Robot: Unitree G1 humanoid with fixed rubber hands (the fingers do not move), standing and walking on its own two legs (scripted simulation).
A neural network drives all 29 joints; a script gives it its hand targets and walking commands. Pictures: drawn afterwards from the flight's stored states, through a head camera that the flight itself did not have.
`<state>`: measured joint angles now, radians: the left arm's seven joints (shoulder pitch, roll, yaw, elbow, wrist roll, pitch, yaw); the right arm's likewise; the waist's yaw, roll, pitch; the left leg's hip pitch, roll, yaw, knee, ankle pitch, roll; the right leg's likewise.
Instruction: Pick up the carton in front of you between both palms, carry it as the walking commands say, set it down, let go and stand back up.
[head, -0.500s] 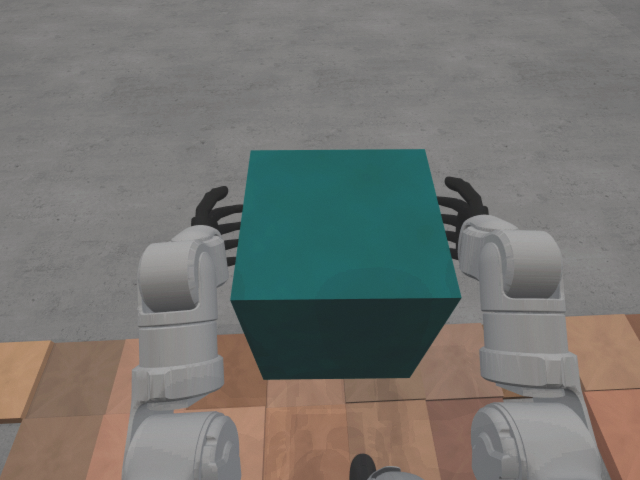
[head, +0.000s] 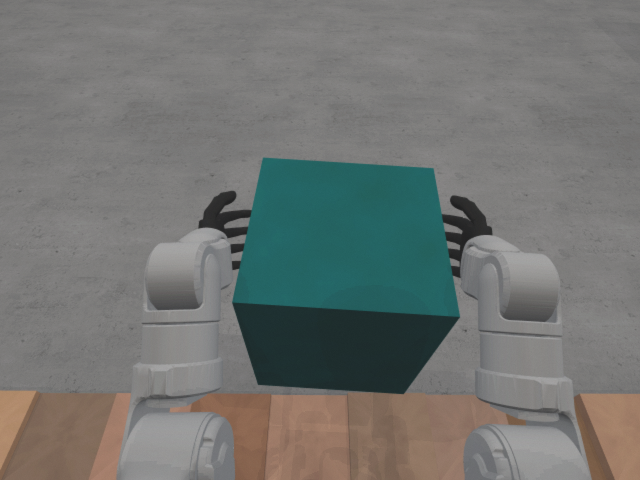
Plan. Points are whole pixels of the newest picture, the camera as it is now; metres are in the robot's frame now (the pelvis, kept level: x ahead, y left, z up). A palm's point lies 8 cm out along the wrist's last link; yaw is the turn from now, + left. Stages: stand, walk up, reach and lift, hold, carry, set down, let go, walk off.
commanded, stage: carry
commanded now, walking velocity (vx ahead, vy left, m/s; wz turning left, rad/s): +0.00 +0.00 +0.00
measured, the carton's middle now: (338, 285) +0.37 +0.01 +0.03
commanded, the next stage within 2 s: none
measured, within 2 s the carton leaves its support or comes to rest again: neither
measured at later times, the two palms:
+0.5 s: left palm (240, 236) +0.37 +0.12 +0.13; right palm (504, 235) +0.38 -0.18 +0.13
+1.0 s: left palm (251, 243) +0.36 +0.11 +0.13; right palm (521, 245) +0.36 -0.19 +0.13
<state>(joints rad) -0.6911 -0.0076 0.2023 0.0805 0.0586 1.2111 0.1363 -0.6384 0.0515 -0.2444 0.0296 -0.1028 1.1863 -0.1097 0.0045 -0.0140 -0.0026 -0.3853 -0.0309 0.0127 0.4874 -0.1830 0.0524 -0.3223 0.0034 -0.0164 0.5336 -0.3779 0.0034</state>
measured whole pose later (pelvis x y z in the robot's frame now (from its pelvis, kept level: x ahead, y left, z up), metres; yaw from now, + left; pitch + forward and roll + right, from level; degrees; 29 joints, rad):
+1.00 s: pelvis +0.01 -0.04 +0.00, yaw +0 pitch +1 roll -1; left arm -0.70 0.00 0.20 0.27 0.07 1.23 0.12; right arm -0.71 -0.01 -0.21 0.28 -0.08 1.23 -0.11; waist 0.00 0.02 -0.09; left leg -0.30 0.04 0.02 0.50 -0.22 -0.01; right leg -0.25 0.04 -0.08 0.55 -0.33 -0.06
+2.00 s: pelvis +0.00 -0.03 +0.00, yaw -1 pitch +1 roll -1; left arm -0.70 0.01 0.19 0.26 0.07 1.24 0.12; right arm -0.71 -0.01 -0.21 0.26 -0.08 1.23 -0.12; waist 0.01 0.02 -0.08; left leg -0.31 0.04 0.04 0.50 -0.21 -0.01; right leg -0.26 0.03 -0.10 0.56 -0.32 -0.05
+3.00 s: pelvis +0.11 -0.03 +0.00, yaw -2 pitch +4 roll -1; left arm -0.73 0.03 0.22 0.22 0.05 1.26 0.12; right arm -0.71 -0.02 -0.18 0.19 -0.03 1.26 -0.16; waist -0.06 0.04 -0.08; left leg -0.16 0.05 0.07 0.45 -0.35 0.00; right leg -0.47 -0.01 -0.13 0.63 -0.36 -0.02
